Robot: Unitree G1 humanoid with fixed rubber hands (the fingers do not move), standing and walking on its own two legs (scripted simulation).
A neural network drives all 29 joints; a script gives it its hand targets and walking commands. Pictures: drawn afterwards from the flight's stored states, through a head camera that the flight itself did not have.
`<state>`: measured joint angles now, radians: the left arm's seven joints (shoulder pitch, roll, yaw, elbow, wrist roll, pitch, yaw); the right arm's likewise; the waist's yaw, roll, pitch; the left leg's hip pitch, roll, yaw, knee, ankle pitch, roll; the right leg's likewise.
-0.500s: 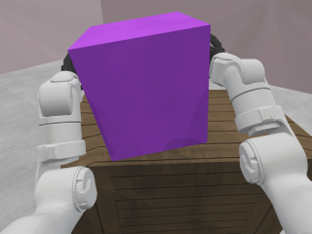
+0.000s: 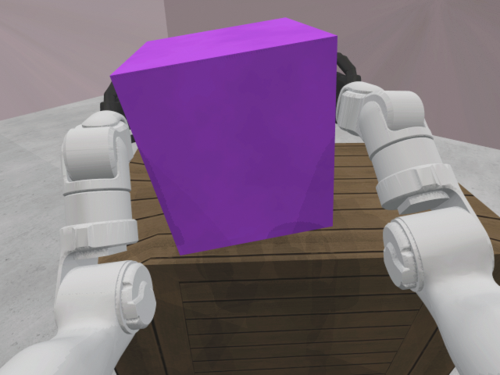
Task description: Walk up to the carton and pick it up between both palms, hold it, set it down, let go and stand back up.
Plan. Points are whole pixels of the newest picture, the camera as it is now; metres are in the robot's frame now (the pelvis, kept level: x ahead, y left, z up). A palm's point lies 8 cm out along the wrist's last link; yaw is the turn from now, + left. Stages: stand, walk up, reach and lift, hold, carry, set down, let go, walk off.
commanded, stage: hold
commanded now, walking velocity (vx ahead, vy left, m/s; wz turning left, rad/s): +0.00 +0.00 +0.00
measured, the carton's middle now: (235, 129) +0.39 +0.01 +0.29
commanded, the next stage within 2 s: none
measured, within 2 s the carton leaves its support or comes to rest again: neither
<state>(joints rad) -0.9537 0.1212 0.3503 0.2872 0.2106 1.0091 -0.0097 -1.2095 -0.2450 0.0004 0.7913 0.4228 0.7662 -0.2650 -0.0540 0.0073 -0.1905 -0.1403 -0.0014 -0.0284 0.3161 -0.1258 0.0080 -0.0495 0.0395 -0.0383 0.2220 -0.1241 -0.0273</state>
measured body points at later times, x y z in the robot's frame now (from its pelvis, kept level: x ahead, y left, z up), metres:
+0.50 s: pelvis +0.01 +0.00 +0.00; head -0.09 +0.01 +0.44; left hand +0.37 +0.19 +0.31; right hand +0.38 -0.14 +0.34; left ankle +0.03 +0.11 -0.75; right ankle +0.00 -0.10 -0.75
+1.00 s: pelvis +0.00 +0.00 +0.00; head -0.10 +0.01 +0.44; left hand +0.36 +0.18 +0.32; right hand +0.38 -0.15 +0.35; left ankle +0.03 +0.11 -0.75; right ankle +0.00 -0.10 -0.75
